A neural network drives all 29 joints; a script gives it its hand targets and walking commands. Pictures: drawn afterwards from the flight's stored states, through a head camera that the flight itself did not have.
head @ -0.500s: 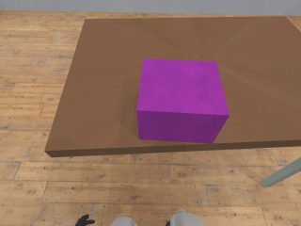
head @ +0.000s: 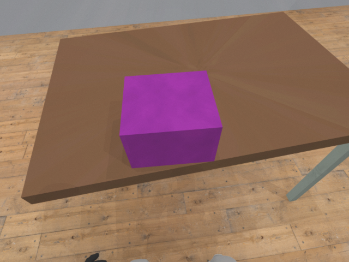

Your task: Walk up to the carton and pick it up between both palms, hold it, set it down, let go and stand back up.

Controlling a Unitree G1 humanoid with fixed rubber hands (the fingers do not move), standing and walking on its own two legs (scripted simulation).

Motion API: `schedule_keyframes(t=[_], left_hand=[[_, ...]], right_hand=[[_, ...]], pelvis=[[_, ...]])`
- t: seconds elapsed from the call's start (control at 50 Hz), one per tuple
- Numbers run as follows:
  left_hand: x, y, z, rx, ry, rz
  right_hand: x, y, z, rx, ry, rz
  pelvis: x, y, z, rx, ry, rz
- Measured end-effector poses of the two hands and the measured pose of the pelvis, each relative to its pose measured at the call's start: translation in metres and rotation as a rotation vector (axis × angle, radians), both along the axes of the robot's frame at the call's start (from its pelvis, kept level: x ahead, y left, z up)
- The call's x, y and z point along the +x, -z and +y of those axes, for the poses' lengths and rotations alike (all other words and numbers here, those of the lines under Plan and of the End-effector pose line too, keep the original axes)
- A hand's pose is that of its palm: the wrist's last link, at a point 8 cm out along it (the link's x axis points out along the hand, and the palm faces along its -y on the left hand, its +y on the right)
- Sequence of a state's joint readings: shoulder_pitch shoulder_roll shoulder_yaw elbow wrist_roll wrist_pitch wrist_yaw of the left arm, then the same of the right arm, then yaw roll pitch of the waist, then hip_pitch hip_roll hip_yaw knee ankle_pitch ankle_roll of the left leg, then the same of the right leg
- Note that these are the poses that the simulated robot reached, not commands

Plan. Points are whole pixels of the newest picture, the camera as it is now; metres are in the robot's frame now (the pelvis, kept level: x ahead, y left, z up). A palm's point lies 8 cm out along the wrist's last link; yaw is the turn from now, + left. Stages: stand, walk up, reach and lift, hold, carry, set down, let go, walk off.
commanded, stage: walk up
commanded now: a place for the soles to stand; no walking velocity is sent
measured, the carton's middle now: (169, 118) +0.47 +0.03 +0.04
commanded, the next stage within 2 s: reach and lift in 1.64 s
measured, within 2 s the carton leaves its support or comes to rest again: neither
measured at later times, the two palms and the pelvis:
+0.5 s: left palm out of the picture +0.03 +0.23 -0.11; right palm out of the picture +0.03 -0.25 -0.11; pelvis -0.01 -0.01 +0.03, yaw +2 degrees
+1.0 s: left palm out of the picture +0.04 +0.25 -0.11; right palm out of the picture +0.04 -0.24 -0.11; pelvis +0.00 +0.00 +0.03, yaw +6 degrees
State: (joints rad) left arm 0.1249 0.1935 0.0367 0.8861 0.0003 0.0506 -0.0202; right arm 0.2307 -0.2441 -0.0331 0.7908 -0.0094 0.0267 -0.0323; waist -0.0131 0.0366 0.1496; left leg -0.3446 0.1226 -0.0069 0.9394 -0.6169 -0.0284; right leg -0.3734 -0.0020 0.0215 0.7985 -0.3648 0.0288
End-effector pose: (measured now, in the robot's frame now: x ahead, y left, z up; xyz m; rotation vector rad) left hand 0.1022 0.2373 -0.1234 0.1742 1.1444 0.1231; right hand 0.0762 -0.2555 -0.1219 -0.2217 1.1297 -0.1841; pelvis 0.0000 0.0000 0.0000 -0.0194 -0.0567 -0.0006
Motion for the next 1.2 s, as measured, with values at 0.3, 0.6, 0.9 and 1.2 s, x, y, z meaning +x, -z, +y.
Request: schedule_keyframes(t=[0.3, 0.6, 0.9, 1.2], left_hand=[[-0.021, -0.011, -0.021, -0.034, 0.004, -0.007], [-0.088, -0.016, -0.002, 0.031, -0.048, 0.146], [-0.075, -0.015, 0.016, 0.032, -0.057, 0.101], [-0.062, -0.018, 0.016, 0.043, -0.085, 0.06]], right_hand=[[-0.029, -0.013, 0.016, 0.079, -0.027, 0.042], [-0.053, -0.013, 0.002, 0.062, -0.041, 0.123], [-0.063, -0.015, 0.013, 0.037, -0.049, 0.22], [0.007, -0.013, 0.021, 0.041, -0.141, 0.111]], pelvis=[[-0.009, -0.019, -0.01, 0.033, -0.022, 0.002], [-0.015, -0.028, -0.013, 0.029, -0.041, 0.008], [-0.004, -0.028, 0.002, 0.018, -0.083, 0.024], [0.009, -0.025, 0.001, 0.003, -0.136, 0.02]])
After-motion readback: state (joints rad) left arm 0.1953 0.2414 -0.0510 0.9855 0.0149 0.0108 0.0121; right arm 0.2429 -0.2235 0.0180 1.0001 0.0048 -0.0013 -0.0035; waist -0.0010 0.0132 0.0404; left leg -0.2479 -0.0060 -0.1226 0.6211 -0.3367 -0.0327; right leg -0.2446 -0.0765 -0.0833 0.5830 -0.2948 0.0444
